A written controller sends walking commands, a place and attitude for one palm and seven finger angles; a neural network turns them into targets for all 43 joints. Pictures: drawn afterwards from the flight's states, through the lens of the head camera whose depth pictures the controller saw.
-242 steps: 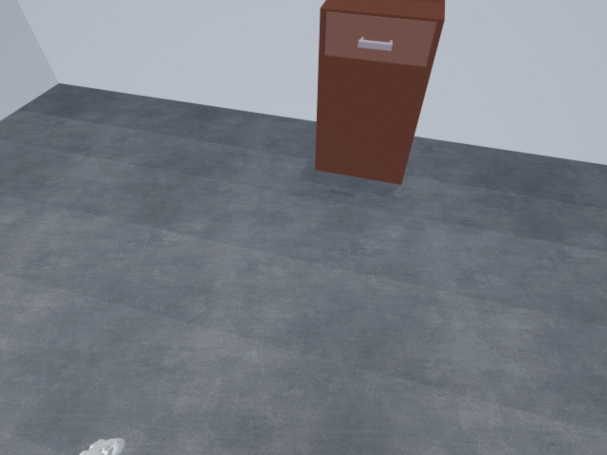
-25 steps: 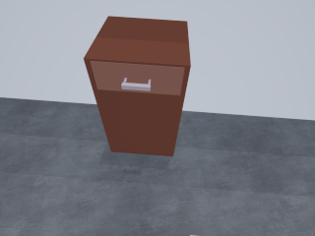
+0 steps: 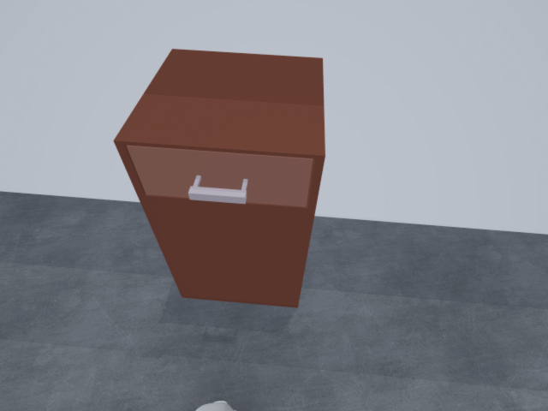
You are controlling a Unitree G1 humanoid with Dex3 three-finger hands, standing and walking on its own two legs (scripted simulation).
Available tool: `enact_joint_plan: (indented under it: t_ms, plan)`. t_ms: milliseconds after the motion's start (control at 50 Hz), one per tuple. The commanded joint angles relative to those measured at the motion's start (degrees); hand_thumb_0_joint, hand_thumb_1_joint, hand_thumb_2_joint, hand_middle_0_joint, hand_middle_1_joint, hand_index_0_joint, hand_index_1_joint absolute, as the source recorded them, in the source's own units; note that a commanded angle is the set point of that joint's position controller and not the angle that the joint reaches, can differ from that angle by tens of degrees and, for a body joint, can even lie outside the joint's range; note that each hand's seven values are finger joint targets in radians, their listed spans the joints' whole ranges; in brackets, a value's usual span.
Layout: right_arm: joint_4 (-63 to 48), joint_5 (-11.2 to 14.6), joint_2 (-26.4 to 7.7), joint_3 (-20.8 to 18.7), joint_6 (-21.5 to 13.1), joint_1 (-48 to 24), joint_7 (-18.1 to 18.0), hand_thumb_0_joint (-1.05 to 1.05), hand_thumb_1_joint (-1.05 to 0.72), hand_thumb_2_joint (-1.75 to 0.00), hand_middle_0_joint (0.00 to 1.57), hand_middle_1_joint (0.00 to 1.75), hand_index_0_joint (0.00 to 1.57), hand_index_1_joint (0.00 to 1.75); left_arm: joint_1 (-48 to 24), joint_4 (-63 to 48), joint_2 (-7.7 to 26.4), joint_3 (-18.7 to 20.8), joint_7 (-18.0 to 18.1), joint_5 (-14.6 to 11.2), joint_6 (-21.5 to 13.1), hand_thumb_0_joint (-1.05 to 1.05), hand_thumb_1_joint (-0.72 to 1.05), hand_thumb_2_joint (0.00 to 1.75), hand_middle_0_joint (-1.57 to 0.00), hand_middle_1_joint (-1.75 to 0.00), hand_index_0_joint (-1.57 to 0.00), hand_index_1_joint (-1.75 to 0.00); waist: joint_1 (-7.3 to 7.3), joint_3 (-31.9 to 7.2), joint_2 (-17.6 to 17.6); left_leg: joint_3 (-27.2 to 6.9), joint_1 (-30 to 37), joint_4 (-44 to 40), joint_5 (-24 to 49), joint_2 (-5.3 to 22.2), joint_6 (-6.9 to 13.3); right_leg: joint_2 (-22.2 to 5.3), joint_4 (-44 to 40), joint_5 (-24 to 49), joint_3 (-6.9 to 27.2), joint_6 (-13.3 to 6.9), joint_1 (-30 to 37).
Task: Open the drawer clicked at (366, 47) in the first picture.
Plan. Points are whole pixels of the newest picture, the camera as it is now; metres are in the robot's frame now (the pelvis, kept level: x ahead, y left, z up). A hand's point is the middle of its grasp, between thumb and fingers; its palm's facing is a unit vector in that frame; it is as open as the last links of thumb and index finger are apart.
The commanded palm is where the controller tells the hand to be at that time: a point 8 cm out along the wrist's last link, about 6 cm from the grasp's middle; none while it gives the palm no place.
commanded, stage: come to a stop and stand still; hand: left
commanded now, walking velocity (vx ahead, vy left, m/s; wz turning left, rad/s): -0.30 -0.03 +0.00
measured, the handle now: (219, 188) +0.58 +0.17 -0.08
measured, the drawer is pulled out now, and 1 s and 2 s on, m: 0.00 0.00 0.00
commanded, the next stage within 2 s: look again from close up in 1.42 s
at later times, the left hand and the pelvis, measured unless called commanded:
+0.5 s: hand out of the picture +0.09 +0.18 -0.17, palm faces +0.02 -0.96 -0.28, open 7.4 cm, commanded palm none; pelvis +0.02 -0.03 -0.01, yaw -2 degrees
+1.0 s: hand out of the picture +0.01 +0.17 -0.17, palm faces +0.07 -0.96 -0.26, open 7.3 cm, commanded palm none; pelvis +0.01 -0.03 +0.00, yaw +0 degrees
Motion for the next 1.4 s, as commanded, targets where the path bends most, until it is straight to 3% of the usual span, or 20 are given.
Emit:
enact_joint_plan:
  t_ms: [0, 40, 80, 160, 240, 300, 420, 460, 500, 520, 620, 800, 920, 960, 980, 1000, 1040, 1140, 1220, 1380]
  plan:
    - [-0.2, 0.0, -1.1, 0.8, -1.5, 4.9, 0.0, 0.00, -0.90, -0.90, 0.20, 0.30, 0.20, 0.30, 2.7, -1.2, 7.4, 1.6, 0.7, -0.5, 0.1, 0.00, 0.90, 0.90, -0.20, -0.30, -0.20, -0.30, -1.39, 1.0, -6.1, 1.1, 12.0, -13.1, 8.3, -1.7, 0.3, -12.2, -3.0, 13.1, 7.8, -4.6, -4.3]
    - [1.3, 0.0, -5.3, 0.7, -2.1, 8.8, -1.0, 0.00, -0.90, -0.90, 0.20, 0.30, 0.20, 0.30, 5.5, -0.8, 3.1, 0.3, 1.2, -0.7, 0.9, 0.00, 0.90, 0.90, -0.20, -0.30, -0.20, -0.30, -1.36, -2.8, 6.0, -8.1, 23.0, -16.6, 34.6, 7.1, 3.0, -6.0, 6.7, 6.1, 4.9, 0.5, -9.1]
    - [1.3, 0.4, -7.1, 0.9, -1.0, 6.3, -2.1, 0.00, -0.90, -0.90, 0.20, 0.30, 0.20, 0.30, 7.8, 0.4, 2.5, -0.3, 1.9, -1.0, 2.3, 0.00, 0.90, 0.90, -0.20, -0.30, -0.20, -0.30, -0.18, -3.3, 13.5, -13.7, 19.1, -21.4, 42.5, 13.3, 7.7, -3.5, 10.5, -11.1, 3.8, 3.2, -6.1]
    - [0.8, 0.6, -7.9, -0.4, 0.2, 5.5, -3.8, 0.00, -0.90, -0.90, 0.20, 0.30, 0.20, 0.30, 5.4, -1.0, 5.6, 0.5, 2.0, -0.5, 4.1, 0.00, 0.90, 0.90, -0.20, -0.30, -0.20, -0.30, -1.21, -3.9, 8.0, -13.1, 23.0, -20.7, 59.6, 15.6, 11.5, -4.0, 24.8, -16.7, 8.7, 3.4, -12.9]
    - [-1.4, 0.4, -9.6, -2.1, 1.4, 4.1, -3.9, 0.00, -0.90, -0.90, 0.20, 0.30, 0.20, 0.30, 2.5, -4.1, 5.9, 2.1, 1.6, -0.1, 5.2, 0.00, 0.90, 0.90, -0.20, -0.30, -0.20, -0.30, -1.78, -8.0, 2.2, -10.0, 24.5, -19.4, 53.4, 16.2, 12.6, -2.8, 38.1, -15.0, 10.5, 4.0, -18.6]
    - [-2.6, 0.1, -9.1, -2.0, 1.4, 1.3, -3.4, 0.00, -0.90, -0.90, 0.20, 0.30, 0.20, 0.30, 1.8, -5.7, 5.4, 2.7, 1.2, -0.2, 6.1, 0.00, 0.90, 0.90, -0.20, -0.30, -0.20, -0.30, -0.83, -8.3, 4.9, -7.6, 20.0, -21.1, 41.6, 14.3, 11.5, -2.7, 39.7, -11.8, 11.0, 4.5, -17.9]
    - [-2.9, -0.5, -9.0, -2.1, 1.9, -0.8, -1.6, 0.00, -0.90, -0.90, 0.20, 0.30, 0.20, 0.30, 1.8, -6.3, 4.0, 1.6, 0.9, -0.4, 5.1, 0.00, 0.90, 0.90, -0.20, -0.30, -0.20, -0.30, -0.38, -5.5, 10.7, -9.2, 10.3, -25.5, 4.5, 10.8, 8.7, -2.8, 17.4, -10.8, 6.8, 2.9, -7.0]
    - [-2.2, 0.1, -7.3, -1.6, 2.1, -0.4, -1.0, 0.00, -0.90, -0.90, 0.20, 0.30, 0.20, 0.30, 6.0, -4.1, 5.3, 1.3, 1.0, -0.1, 3.9, 0.00, 0.90, 0.90, -0.20, -0.30, -0.20, -0.30, 1.76, -4.3, 4.8, -6.0, 4.6, -21.1, -5.9, 5.4, 4.3, -2.4, 2.2, -0.8, 5.8, 3.3, 2.1]
    - [-3.7, 0.9, -1.9, -0.3, 2.7, 0.7, -0.1, 0.00, -0.90, -0.90, 0.20, 0.30, 0.20, 0.30, 1.6, -5.9, 13.2, 1.6, 1.3, 0.4, 2.9, 0.00, 0.90, 0.90, -0.20, -0.30, -0.20, -0.30, 0.11, 1.1, -13.9, -1.2, 1.4, -8.4, -9.9, -2.6, -0.9, -18.9, -13.6, -14.6, 26.9, -2.2, -7.3]
    - [-4.6, 0.5, -4.7, -0.8, 3.4, -1.6, 0.1, 0.00, -0.90, -0.90, 0.20, 0.30, 0.20, 0.30, -0.6, -7.4, 15.7, 2.2, 1.4, 0.1, 3.0, 0.00, 0.90, 0.90, -0.20, -0.30, -0.20, -0.30, 1.57, 3.2, -15.0, -3.5, 2.3, -3.2, -10.8, -2.0, -0.4, -21.7, -17.0, -20.9, 30.6, -4.5, -14.0]
    - [-1.8, 0.1, -6.0, -1.3, 3.4, 4.8, 0.4, 0.00, -0.90, -0.90, 0.20, 0.30, 0.20, 0.30, -3.9, -8.5, 12.7, 2.5, 1.4, 0.0, 2.8, 0.00, 0.90, 0.90, -0.20, -0.30, -0.20, -0.30, -0.36, 3.5, -10.3, -5.7, -1.1, 9.4, -2.9, -3.7, -0.5, -16.3, -9.8, 1.7, 19.8, -4.1, -6.9]
    - [-5.2, 0.4, -5.7, -0.9, 3.6, 1.1, -0.4, 0.00, -0.90, -0.90, 0.20, 0.30, 0.20, 0.30, 3.9, -5.8, 13.1, 3.4, 2.4, 0.4, 2.8, 0.00, 0.90, 0.90, -0.20, -0.30, -0.20, -0.30, 3.14, -3.2, -11.6, -5.6, -2.5, 6.4, -8.6, -4.4, -2.3, -19.2, -2.5, 29.5, 20.1, -7.7, 6.5]
    - [-3.3, 0.8, -4.8, -0.2, 2.4, 6.1, -0.7, 0.00, -0.90, -0.90, 0.20, 0.30, 0.20, 0.30, -1.1, -5.6, 13.3, 3.1, 1.9, 0.2, 3.5, 0.00, 0.90, 0.90, -0.20, -0.30, -0.20, -0.30, -0.43, -4.3, -14.4, -2.1, 14.1, -15.0, 1.3, -6.0, -1.0, -14.2, -0.5, 17.4, 16.3, -3.8, -2.9]
    - [-2.4, 0.5, -7.6, -0.2, 1.3, 8.0, -0.9, 0.00, -0.90, -0.90, 0.20, 0.30, 0.20, 0.30, -1.1, -5.7, 9.9, 2.3, 1.7, -0.4, 4.1, 0.00, 0.90, 0.90, -0.20, -0.30, -0.20, -0.30, -1.15, -4.6, -2.9, -7.4, 22.5, -21.6, 8.9, 0.4, 0.9, -8.5, 5.6, 3.9, 12.6, -0.2, -11.2]
    - [-3.1, 0.1, -11.0, -0.6, 1.1, 6.9, -1.0, 0.00, -0.90, -0.90, 0.20, 0.30, 0.20, 0.30, -0.1, -6.2, 7.3, 1.8, 1.4, -0.5, 4.4, 0.00, 0.90, 0.90, -0.20, -0.30, -0.20, -0.30, -0.35, -3.5, 6.8, -15.6, 19.4, -23.9, 11.5, 8.3, 4.1, -4.5, 9.2, -5.2, 8.2, 2.0, -13.1]
    - [-3.9, 0.0, -12.1, -0.5, 1.6, 4.6, -1.0, 0.00, -0.90, -0.90, 0.20, 0.30, 0.20, 0.30, -0.1, -6.1, 5.9, 1.3, 1.4, -0.3, 4.3, 0.00, 0.90, 0.90, -0.20, -0.30, -0.20, -0.30, 0.29, -1.2, 7.6, -17.5, 11.5, -27.1, 4.5, 11.2, 6.6, -3.2, 12.2, -10.4, 6.3, 2.6, -10.9]
    - [-3.1, 0.0, -9.9, 0.1, 0.9, 1.3, -1.8, 0.00, -0.90, -0.90, 0.20, 0.30, 0.20, 0.30, -0.8, -4.6, 5.7, 0.7, 1.1, -0.1, 4.6, 0.00, 0.90, 0.90, -0.20, -0.30, -0.20, -0.30, 0.76, 1.1, 13.4, -16.1, 10.7, -29.8, 6.8, 8.6, 7.6, -3.7, 16.8, -9.9, 7.4, 2.9, -11.1]
    - [-1.7, 0.7, -7.4, 1.1, 0.7, 0.7, -2.3, 0.00, -0.90, -0.90, 0.20, 0.30, 0.20, 0.30, 2.9, -0.8, 6.9, -0.3, 0.9, -0.4, 3.4, 0.00, 0.90, 0.90, -0.20, -0.30, -0.20, -0.30, 1.71, -0.6, 3.5, -8.8, 14.2, -20.8, 18.7, 2.9, 4.8, -4.4, 1.9, 4.8, 10.2, 2.6, -3.9]
    - [0.2, 0.9, -5.8, 1.1, 0.5, 3.7, -2.1, 0.00, -0.90, -0.90, 0.20, 0.30, 0.20, 0.30, 0.2, -0.1, 8.1, -0.5, 1.2, -0.6, 2.4, 0.00, 0.90, 0.90, -0.20, -0.30, -0.20, -0.30, -0.93, -1.9, -7.0, -6.7, 17.5, -19.2, 15.1, 0.5, 1.6, -7.4, 0.1, 16.9, 12.8, 1.2, -3.3]
    - [2.9, 0.7, -4.9, 2.2, -0.2, 5.0, -2.3, 0.00, -0.90, -0.90, 0.20, 0.30, 0.20, 0.30, 0.4, 1.0, 6.8, -0.7, 1.4, -0.8, 2.8, 0.00, 0.90, 0.90, -0.20, -0.30, -0.20, -0.30, -0.14, 0.3, -0.9, -7.1, 16.2, -22.7, 14.7, 0.8, 1.8, -6.3, -1.7, 11.2, 11.6, 1.7, -1.5]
